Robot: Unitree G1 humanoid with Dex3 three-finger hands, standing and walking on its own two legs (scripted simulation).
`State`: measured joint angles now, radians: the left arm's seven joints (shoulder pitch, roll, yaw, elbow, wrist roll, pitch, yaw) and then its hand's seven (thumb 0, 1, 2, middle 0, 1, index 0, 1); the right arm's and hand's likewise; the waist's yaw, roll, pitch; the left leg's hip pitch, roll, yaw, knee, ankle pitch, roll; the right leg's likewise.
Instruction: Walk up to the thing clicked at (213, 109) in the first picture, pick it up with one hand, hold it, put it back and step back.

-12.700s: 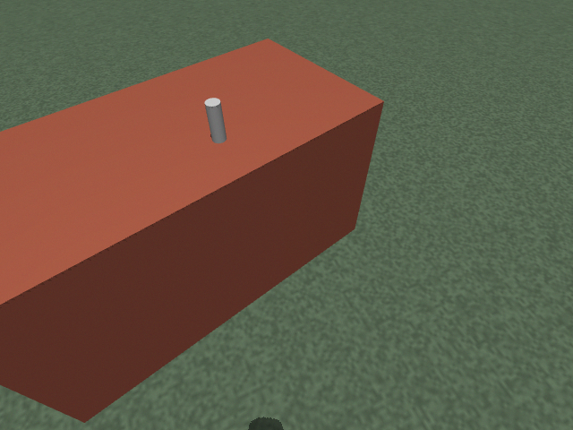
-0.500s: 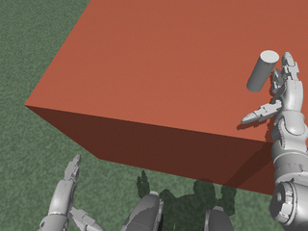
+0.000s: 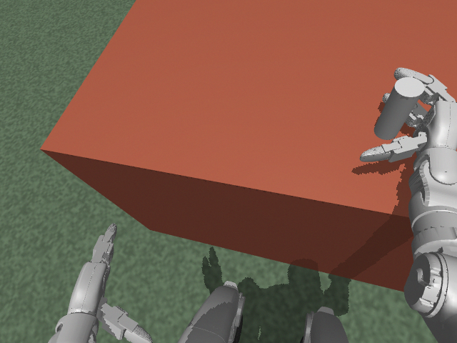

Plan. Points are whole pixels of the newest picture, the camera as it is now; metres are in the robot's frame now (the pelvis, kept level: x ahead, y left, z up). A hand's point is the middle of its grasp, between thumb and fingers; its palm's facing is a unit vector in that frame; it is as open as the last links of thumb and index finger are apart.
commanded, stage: close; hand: right
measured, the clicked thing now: (396, 111) +0.53 -0.15 +0.04
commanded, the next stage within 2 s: settle in 0.30 s
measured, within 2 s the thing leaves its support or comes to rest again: leaves its support in 0.58 s
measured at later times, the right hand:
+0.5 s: hand (399, 123) +0.50 -0.15 +0.05, palm faces +0.04 +1.00 -0.01, open 6.6 cm
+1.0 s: hand (416, 96) +0.51 -0.16 +0.10, palm faces +0.03 +1.00 -0.01, open 5.4 cm
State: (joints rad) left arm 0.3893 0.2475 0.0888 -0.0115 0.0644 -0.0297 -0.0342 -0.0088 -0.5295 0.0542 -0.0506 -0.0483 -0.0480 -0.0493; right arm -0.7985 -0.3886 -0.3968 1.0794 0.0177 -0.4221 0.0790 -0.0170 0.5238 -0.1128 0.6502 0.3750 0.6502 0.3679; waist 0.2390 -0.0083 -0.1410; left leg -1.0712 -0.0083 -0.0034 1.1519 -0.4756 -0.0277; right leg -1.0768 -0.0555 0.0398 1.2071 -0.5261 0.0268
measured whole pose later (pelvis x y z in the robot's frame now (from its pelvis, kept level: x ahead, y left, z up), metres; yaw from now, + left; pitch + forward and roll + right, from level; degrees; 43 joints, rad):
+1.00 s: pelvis +0.01 +0.00 +0.02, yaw +0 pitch +20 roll +2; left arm 0.36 0.24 0.07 0.09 0.04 -0.04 -0.01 -0.01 -0.52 0.05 -0.07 -0.06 -0.06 -0.06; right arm -0.83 -0.40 -0.38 1.07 0.04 -0.34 0.11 0.00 -0.09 -1.24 1.03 1.20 1.04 1.19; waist 0.21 -0.01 -0.13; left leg -0.95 0.00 -0.01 1.04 -0.44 -0.03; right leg -0.95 -0.05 0.03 1.09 -0.49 0.02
